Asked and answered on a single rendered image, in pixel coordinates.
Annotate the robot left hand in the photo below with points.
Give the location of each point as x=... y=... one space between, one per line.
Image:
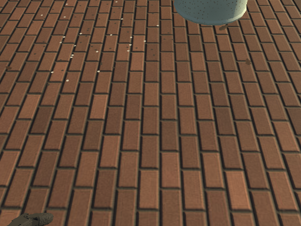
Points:
x=37 y=219

